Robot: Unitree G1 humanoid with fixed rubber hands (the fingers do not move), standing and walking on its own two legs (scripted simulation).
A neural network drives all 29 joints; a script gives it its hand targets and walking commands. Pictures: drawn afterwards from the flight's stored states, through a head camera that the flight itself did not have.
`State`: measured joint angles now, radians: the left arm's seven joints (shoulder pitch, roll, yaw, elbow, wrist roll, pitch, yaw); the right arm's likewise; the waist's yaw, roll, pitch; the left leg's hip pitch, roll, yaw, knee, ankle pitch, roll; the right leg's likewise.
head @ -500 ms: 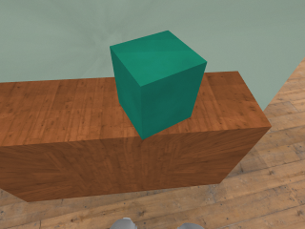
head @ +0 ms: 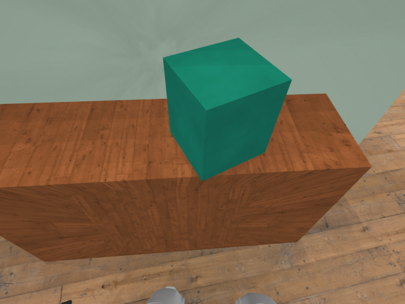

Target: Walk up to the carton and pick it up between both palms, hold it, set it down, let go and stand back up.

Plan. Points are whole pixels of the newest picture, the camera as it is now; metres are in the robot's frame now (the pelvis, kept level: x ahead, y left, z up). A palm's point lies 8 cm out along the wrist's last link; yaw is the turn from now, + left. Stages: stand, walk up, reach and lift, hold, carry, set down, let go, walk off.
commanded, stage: walk up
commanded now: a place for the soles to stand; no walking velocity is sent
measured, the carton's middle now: (220, 110) +0.56 -0.04 +0.03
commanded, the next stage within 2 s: none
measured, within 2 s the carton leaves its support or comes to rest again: neither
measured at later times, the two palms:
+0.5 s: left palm out of the picture +0.10 +0.31 -0.12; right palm out of the picture +0.07 -0.31 -0.09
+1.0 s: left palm out of the picture +0.09 +0.30 -0.11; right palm out of the picture +0.08 -0.31 -0.10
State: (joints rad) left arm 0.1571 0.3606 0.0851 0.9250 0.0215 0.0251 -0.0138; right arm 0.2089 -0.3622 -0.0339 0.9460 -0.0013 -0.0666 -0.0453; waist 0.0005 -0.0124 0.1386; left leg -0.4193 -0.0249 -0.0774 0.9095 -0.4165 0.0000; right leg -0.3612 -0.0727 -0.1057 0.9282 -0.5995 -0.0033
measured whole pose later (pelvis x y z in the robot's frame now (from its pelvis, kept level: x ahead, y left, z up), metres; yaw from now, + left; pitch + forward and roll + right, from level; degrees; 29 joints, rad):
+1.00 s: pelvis +0.01 +0.00 +0.00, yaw +1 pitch -3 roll -1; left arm 0.16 0.36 0.08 0.94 0.02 0.02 -0.01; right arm 0.22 -0.37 -0.03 0.96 0.00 -0.07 -0.04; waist 0.00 -0.01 0.10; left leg -0.43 -0.02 -0.08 0.90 -0.41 -0.01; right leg -0.36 -0.08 -0.10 0.92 -0.58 0.00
